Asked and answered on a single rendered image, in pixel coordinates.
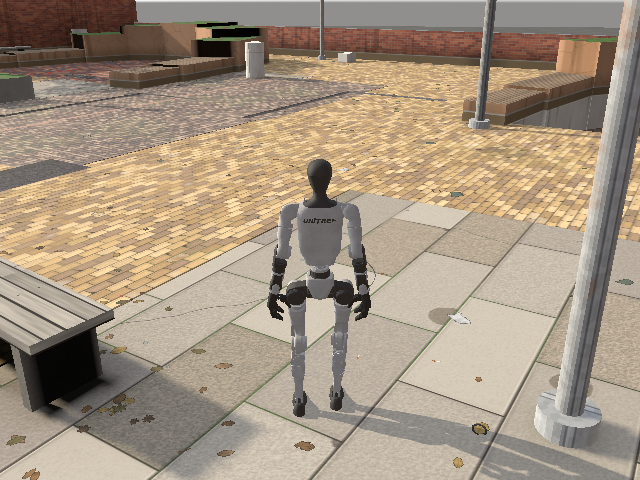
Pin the robot left forearm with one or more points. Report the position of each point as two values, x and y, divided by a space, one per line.
277 274

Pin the right robot hand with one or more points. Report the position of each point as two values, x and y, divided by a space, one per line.
364 306

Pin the left robot hand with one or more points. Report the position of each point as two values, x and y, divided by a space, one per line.
273 306

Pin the left robot upper arm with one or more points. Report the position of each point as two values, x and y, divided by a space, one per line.
287 213

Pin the right robot foot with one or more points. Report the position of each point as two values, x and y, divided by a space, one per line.
336 402

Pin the robot right forearm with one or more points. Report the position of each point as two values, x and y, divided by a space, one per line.
360 270

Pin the right robot upper arm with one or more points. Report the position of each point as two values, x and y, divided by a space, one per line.
351 212

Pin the robot foot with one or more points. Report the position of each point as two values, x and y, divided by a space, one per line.
299 408
336 402

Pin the left robot foot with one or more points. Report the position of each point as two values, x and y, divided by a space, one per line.
299 408

